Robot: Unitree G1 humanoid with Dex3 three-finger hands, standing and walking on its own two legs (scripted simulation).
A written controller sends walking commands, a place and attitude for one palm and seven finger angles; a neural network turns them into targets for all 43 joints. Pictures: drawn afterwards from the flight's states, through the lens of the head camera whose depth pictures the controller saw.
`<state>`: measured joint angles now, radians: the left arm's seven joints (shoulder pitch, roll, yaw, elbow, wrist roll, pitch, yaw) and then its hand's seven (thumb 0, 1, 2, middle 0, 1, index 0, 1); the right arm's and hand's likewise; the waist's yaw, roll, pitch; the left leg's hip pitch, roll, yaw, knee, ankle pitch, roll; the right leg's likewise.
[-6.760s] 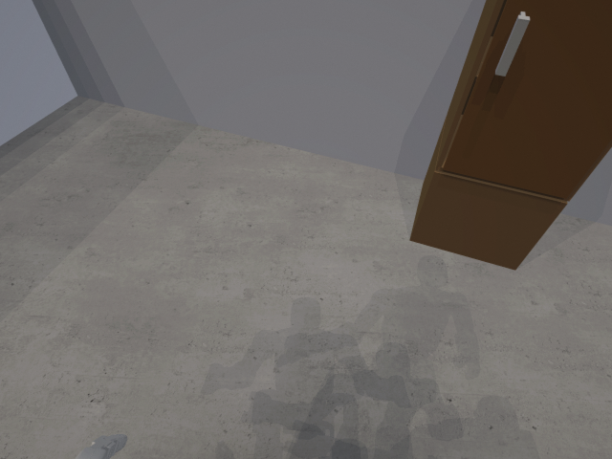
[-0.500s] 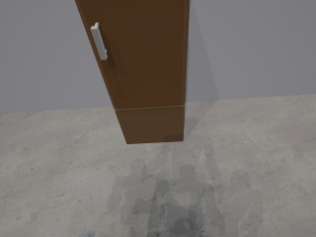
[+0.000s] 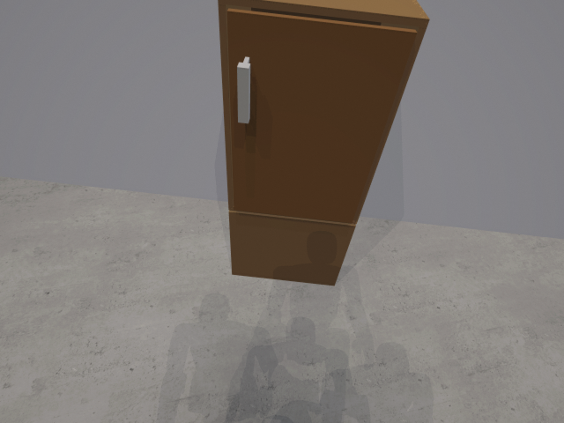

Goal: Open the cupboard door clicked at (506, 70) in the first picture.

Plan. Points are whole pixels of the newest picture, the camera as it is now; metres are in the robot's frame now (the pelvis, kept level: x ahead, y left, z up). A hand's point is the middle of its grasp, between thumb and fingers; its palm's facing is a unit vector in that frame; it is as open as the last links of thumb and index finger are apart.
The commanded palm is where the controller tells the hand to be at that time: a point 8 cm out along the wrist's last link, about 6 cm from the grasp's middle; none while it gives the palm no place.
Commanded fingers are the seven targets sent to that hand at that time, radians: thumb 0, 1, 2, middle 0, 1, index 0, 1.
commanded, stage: take the last steps up to it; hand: left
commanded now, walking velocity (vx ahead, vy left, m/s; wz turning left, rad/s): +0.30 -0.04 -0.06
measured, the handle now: (245, 90) +0.78 +0.17 +0.09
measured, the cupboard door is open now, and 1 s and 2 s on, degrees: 0 0 0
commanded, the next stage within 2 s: come to a stop and stand still in 0.42 s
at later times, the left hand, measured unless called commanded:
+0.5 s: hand (216, 340) +0.30 +0.15 -0.18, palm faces -0.09 -0.98 -0.16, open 7.4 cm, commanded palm none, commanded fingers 0.00 0.90 0.90 -0.20 -0.30 -0.20 -0.30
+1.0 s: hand (173, 341) +0.29 +0.23 -0.19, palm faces +0.05 -0.97 -0.22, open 7.4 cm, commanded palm none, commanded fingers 0.00 0.90 0.90 -0.20 -0.30 -0.20 -0.30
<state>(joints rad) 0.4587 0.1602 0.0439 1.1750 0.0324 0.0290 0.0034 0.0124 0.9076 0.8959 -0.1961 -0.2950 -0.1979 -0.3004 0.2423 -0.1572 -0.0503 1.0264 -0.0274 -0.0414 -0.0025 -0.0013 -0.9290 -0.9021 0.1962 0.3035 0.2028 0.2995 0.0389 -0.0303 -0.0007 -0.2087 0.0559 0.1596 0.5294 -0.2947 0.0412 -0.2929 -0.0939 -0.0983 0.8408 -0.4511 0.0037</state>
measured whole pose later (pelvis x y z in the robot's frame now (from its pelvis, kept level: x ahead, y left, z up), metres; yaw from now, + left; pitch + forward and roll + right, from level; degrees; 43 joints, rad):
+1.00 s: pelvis +0.23 +0.03 -0.01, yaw -1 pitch -1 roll -1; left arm 0.17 0.22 0.07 0.99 0.02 0.06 0.04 0.01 0.91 0.90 -0.20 -0.30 -0.20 -0.30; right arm 0.09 -0.17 -0.05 0.95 -0.02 0.02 -0.01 0.00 -0.91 -0.90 0.19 0.30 0.20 0.30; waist 0.03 -0.04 0.11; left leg -0.33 0.02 0.06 0.64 -0.28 0.03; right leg -0.38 -0.06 -0.06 0.78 -0.44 0.02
